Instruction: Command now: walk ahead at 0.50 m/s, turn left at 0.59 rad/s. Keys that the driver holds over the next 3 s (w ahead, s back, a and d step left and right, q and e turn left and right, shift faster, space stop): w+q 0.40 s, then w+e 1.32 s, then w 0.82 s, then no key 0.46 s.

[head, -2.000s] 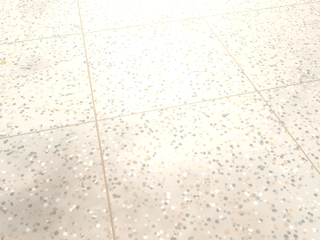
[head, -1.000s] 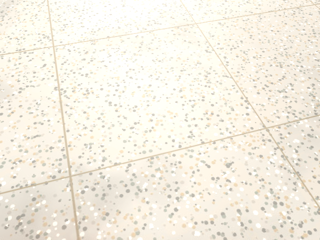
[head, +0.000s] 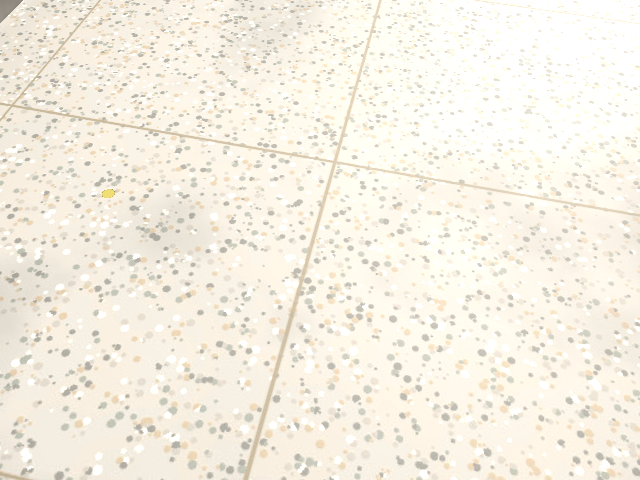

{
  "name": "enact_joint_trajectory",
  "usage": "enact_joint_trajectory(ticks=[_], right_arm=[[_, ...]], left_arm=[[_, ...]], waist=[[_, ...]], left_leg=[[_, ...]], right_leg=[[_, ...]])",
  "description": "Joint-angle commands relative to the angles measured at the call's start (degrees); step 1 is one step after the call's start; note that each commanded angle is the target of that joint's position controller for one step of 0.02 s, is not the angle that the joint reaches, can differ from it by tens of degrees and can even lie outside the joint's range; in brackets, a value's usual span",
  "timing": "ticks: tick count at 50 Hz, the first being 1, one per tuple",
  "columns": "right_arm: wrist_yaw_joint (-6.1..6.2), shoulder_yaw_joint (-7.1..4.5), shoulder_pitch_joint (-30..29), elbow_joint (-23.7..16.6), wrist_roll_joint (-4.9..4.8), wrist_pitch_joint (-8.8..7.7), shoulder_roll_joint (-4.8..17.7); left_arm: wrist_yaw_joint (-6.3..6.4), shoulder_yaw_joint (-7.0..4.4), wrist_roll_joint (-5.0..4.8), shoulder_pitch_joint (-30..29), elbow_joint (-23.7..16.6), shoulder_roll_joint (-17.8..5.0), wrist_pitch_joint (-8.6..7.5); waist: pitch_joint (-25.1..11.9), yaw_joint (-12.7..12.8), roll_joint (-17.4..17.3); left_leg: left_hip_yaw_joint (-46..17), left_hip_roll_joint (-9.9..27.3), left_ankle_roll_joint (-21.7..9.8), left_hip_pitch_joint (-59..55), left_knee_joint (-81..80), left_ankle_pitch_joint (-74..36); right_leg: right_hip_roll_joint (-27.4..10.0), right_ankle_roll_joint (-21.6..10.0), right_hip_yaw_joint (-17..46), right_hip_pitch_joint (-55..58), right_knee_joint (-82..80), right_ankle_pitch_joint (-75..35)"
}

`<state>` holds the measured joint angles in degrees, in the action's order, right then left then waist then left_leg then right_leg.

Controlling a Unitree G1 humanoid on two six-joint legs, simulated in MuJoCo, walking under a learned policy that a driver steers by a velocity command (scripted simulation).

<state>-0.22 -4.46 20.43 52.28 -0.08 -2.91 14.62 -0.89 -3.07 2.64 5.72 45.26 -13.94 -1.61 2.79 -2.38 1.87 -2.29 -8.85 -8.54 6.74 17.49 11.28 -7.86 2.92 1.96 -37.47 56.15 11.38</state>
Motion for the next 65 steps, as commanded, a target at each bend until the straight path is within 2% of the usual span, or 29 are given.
enact_joint_trajectory(ticks=[1,8,10,12,13,14,15,16,17,18,20,24,27,29,34,36,37,38,39,40,41,44,51,57,60,62,63,64,65], right_arm=[[0.15,-1.63,3.77,-2.98,-0.03,-0.76,8.29],[1.03,-1.64,8.81,-3.21,0.91,-0.38,9.22],[1.45,-1.88,6.61,-4.04,1.02,-0.44,10.28],[1.00,-2.17,2.75,-5.21,0.99,-0.88,11.78],[0.38,-2.05,1.39,-5.63,0.44,-1.34,11.37],[0.00,-0.62,2.50,-7.76,-0.04,-1.80,6.06],[0.15,-0.13,10.35,-9.15,-1.55,-1.31,3.26],[0.70,-0.53,8.07,-7.03,0.87,-0.24,7.99],[0.10,-0.66,3.84,-7.19,1.28,0.09,8.11],[-0.36,-0.45,1.86,-7.58,1.30,0.33,7.03],[-1.50,-0.28,1.27,-7.98,2.10,1.58,5.97],[-2.45,0.67,-2.09,-9.43,2.46,1.89,3.51],[-2.94,1.62,-9.52,-11.86,3.04,1.36,3.33],[-3.24,2.80,-15.19,-13.36,2.65,0.84,1.56],[-2.10,2.79,-18.86,-14.82,1.82,-0.28,3.86],[-1.17,2.12,-11.57,-12.62,2.38,-1.24,5.09],[-0.36,1.09,-3.81,-10.31,3.48,-2.03,7.84],[0.62,-0.15,4.24,-10.29,4.82,-2.37,13.38],[0.84,-1.22,4.42,-9.94,3.51,-1.34,16.64],[0.66,-0.01,0.88,-10.32,2.55,-0.96,11.24],[0.46,1.08,-2.98,-10.61,2.03,-1.25,7.10],[0.64,1.93,-5.84,-9.85,1.52,-2.33,3.65],[0.76,1.03,-0.97,-6.38,1.16,-3.59,4.73],[1.08,0.16,2.14,-4.14,1.28,-2.94,7.39],[1.45,-0.25,3.06,-3.12,1.37,-1.90,9.30],[1.57,-0.72,2.90,-2.88,1.41,-0.75,11.32],[1.49,-0.65,2.26,-3.43,1.26,-0.34,11.36],[1.12,0.44,3.60,-6.07,0.86,-0.55,7.20],[0.25,0.69,1.90,-10.23,0.92,-1.14,5.00]], left_arm=[[-0.16,-0.63,-0.12,-3.41,-4.47,-4.14,0.18],[-0.79,0.59,-0.90,-13.80,-9.72,-4.56,-1.10],[-0.58,0.43,-1.15,-10.76,-9.76,-5.80,-1.66],[0.49,-0.70,-1.36,0.99,-6.47,-8.60,-2.35],[1.28,-1.40,-0.99,9.56,-4.70,-10.32,-3.10],[2.38,-2.32,0.48,18.79,-4.52,-14.75,-3.26],[2.09,-3.10,1.00,15.08,-5.00,-18.33,-2.52],[1.70,-2.34,-0.21,10.68,-5.94,-12.30,-1.78],[1.56,-1.12,-0.72,7.14,-6.32,-7.57,-1.72],[1.38,-0.58,-0.50,5.98,-5.81,-5.78,-1.85],[1.47,-0.42,-0.85,7.52,-4.05,-5.68,-2.60],[0.03,-0.53,-1.57,12.23,-0.62,-6.44,-5.00],[-0.32,-0.48,-2.31,12.82,0.80,-6.51,-4.56],[-0.48,-0.65,-2.48,14.62,1.67,-7.06,-4.17],[-0.33,-1.75,-1.94,18.73,3.45,-10.73,-3.22],[-0.12,-1.78,-2.26,17.94,3.63,-10.71,-2.78],[-0.15,-1.26,-2.60,18.22,3.30,-8.75,-2.89],[-0.24,0.09,-3.53,18.11,0.11,-3.73,-3.11],[0.23,-0.26,-3.41,21.01,-0.90,-4.08,-2.47],[0.56,-1.23,-2.24,19.42,0.56,-7.36,-1.40],[0.03,-1.20,-2.23,17.42,0.65,-6.23,-1.22],[-1.12,-1.43,-1.03,16.84,1.31,-4.71,0.42],[-2.79,-1.07,-0.71,5.39,-3.14,-3.03,1.78],[-4.02,0.12,-0.40,-5.03,-7.35,-2.66,1.41],[-3.54,-0.27,-0.11,-4.41,-7.99,-3.74,1.44],[-2.58,-1.35,-0.04,4.18,-5.98,-5.51,0.95],[-1.75,-2.44,0.41,13.54,-2.96,-7.25,0.35],[-0.76,-4.41,0.88,19.39,-1.84,-13.76,0.31],[-0.57,-5.57,-1.01,16.70,-3.31,-19.11,0.74]], waist=[[-0.74,-0.47,-4.38],[0.22,-3.78,-6.16],[-0.16,-1.47,-6.98],[-5.19,3.97,-6.47],[-10.07,8.59,-4.03],[-19.55,10.86,3.02],[-23.35,4.34,17.53],[-15.26,3.28,6.21],[-7.54,3.11,0.71],[-4.20,2.52,-0.82],[-2.33,1.56,3.31],[-2.38,1.29,3.80],[-0.74,1.35,3.23],[-0.20,3.09,3.34],[-1.09,4.00,3.89],[-3.87,0.13,2.20],[-9.20,-2.73,-1.44],[-17.95,-5.56,-10.98],[-18.95,-3.71,-17.66],[-12.19,-2.23,-9.86],[-6.03,-0.59,-7.71],[-2.01,2.61,-9.09],[0.20,2.32,-6.45],[2.88,-0.03,-6.16],[1.10,0.86,-7.01],[-4.62,4.81,-7.52],[-10.03,9.16,-4.89],[-16.35,10.27,3.14],[-20.29,7.21,12.06]], left_leg=[[-13.99,14.77,-5.19,-2.92,-5.34,-21.75],[-17.69,15.81,-4.56,-10.79,-0.28,-28.92],[-18.72,16.20,-2.79,-9.47,2.02,-32.00],[-17.43,13.73,0.02,-5.04,12.15,-42.94],[-15.20,10.36,1.35,0.32,23.74,-38.51],[-10.82,6.58,2.23,8.27,40.54,-16.21],[-5.90,-1.07,3.68,24.39,53.33,21.95],[-5.89,5.07,3.22,28.77,57.41,16.70],[-4.75,7.11,3.62,28.27,55.47,10.98],[-3.98,8.81,4.09,27.14,53.15,8.43],[-2.86,10.78,4.88,24.83,50.78,7.23],[-4.19,9.64,5.40,27.14,45.34,4.14],[1.13,12.30,7.02,29.04,33.88,-1.98],[3.84,12.01,8.03,24.52,25.00,-5.35],[4.67,9.90,7.66,17.88,15.61,-2.50],[4.65,8.39,6.27,6.63,8.51,-2.56],[0.71,12.02,4.63,-5.31,6.93,-1.65],[-17.21,28.50,1.11,-20.09,3.94,6.91],[-33.46,35.92,-2.96,-20.60,-2.34,10.19],[-28.87,33.18,-2.65,-14.83,-2.31,13.70],[-20.84,29.88,-1.46,-8.67,-3.92,10.59],[-6.96,24.22,1.32,-0.98,-7.54,-2.98],[5.50,23.70,-0.15,-3.34,-9.44,-15.61],[12.78,24.40,1.35,-6.77,-7.91,-20.92],[15.89,24.85,2.60,-11.73,0.35,-41.62],[17.04,24.72,2.95,-12.33,15.87,-53.61],[18.06,23.42,4.45,-6.30,29.69,-45.87],[18.01,20.03,6.82,11.28,48.33,-19.80],[9.61,7.49,9.91,31.08,65.33,20.29]], right_leg=[[1.95,0.64,-2.01,-3.96,-5.69,-6.32],[6.16,-1.36,-2.08,-3.31,-19.07,-8.75],[7.31,-2.82,-1.41,4.14,-23.66,-6.91],[10.43,-4.93,-2.58,21.72,-26.87,-3.22],[7.18,-6.63,-0.26,34.58,-29.75,-5.09],[-7.65,-9.04,14.38,48.07,-30.43,6.38],[-19.46,-15.62,41.78,55.44,-38.77,7.99],[-17.02,-15.06,40.28,47.36,-39.71,15.97],[-13.94,-13.85,29.71,38.94,-40.86,14.34],[-11.08,-12.73,21.81,33.99,-42.25,7.36],[-7.66,-11.23,11.73,29.05,-44.28,-1.72],[-6.54,-13.84,6.57,28.97,-46.54,-12.86],[-3.76,-14.29,2.98,29.38,-48.05,-14.38],[-1.76,-13.59,1.00,27.25,-47.60,-16.66],[-4.57,-12.65,5.16,31.40,-42.24,-20.91],[-2.84,-11.04,4.67,30.40,-33.51,-23.81],[0.73,-9.76,2.19,25.80,-22.49,-20.53],[6.20,-7.57,-2.07,13.02,-4.70,-0.62],[11.06,-7.58,-2.67,1.44,6.13,20.18],[7.21,-8.33,1.14,-0.87,10.86,17.23],[5.27,-8.15,1.48,-1.04,10.11,12.40],[3.09,-6.07,0.36,2.53,8.00,6.14],[2.30,-3.81,-1.06,-5.08,1.91,-5.64],[3.85,-6.80,-7.17,0.73,-15.86,-8.64],[7.85,-10.09,-10.71,6.01,-19.36,-1.10],[12.49,-12.98,-11.77,16.18,-21.54,4.62],[13.61,-14.85,-9.90,29.16,-26.21,2.31],[0.51,-19.14,8.68,46.07,-28.39,10.90],[-12.17,-26.86,40.81,55.56,-37.69,5.83]])
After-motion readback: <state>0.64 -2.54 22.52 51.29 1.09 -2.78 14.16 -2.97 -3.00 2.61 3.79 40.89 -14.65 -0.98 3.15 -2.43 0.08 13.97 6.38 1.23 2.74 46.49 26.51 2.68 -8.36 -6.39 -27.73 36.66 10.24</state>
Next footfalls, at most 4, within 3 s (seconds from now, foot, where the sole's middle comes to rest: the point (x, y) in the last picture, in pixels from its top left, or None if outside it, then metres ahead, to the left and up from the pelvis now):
0.26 right None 0.35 -0.12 -0.78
0.74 left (236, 457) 0.51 0.15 -0.78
1.26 right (324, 330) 0.81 -0.04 -0.78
1.80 left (289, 220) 1.15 0.04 -0.78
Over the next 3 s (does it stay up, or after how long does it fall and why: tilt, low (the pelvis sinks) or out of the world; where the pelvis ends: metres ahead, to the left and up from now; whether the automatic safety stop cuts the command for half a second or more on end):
stays up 1.43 -0.23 -0.01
